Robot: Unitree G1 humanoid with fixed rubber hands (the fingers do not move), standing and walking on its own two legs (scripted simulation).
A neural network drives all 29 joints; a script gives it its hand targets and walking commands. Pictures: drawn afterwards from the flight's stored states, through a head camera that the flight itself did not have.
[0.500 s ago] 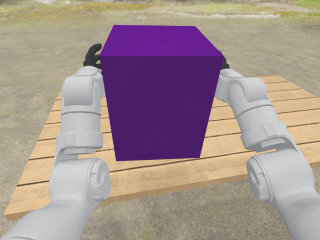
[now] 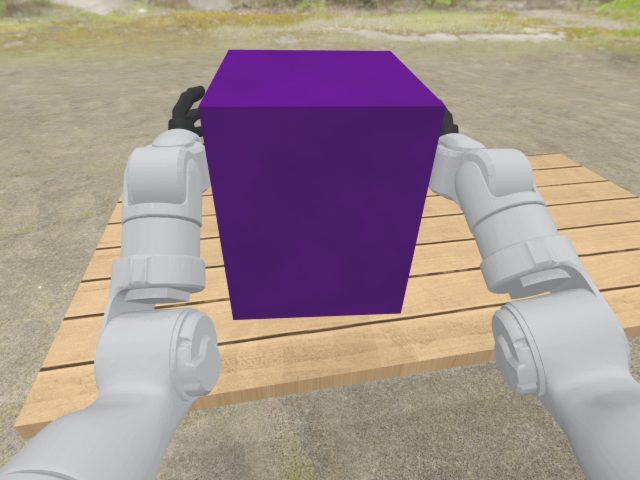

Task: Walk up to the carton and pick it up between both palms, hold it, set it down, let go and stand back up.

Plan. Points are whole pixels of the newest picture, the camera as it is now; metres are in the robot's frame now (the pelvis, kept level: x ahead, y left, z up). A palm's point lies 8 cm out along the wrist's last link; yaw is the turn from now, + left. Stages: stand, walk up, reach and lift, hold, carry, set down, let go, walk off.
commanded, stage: hold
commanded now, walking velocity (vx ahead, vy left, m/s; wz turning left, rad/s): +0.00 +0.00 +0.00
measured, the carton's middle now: (314, 180) +0.38 +0.01 +0.26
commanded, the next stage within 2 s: set down in 0.72 s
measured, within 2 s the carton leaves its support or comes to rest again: neither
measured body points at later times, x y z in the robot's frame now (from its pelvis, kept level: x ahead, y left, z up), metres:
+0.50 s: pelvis +0.00 +0.00 +0.00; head -0.09 +0.02 +0.44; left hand +0.39 +0.16 +0.31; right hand +0.38 -0.14 +0.30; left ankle +0.04 +0.11 -0.74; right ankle +0.00 -0.11 -0.74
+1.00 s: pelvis +0.00 +0.00 +0.00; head -0.08 +0.02 +0.44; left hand +0.40 +0.17 +0.30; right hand +0.40 -0.12 +0.28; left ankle +0.04 +0.11 -0.74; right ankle +0.00 -0.11 -0.74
